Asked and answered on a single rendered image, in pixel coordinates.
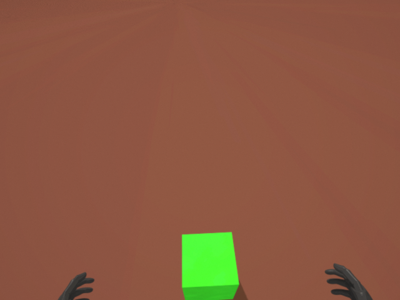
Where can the carton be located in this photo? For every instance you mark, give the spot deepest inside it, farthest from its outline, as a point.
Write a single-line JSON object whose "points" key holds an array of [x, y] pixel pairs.
{"points": [[209, 270]]}

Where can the robot left hand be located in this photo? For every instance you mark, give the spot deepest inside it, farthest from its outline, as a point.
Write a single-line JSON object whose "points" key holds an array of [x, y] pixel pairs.
{"points": [[71, 291]]}

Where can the robot right hand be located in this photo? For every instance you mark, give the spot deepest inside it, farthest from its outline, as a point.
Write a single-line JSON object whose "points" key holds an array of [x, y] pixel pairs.
{"points": [[356, 290]]}

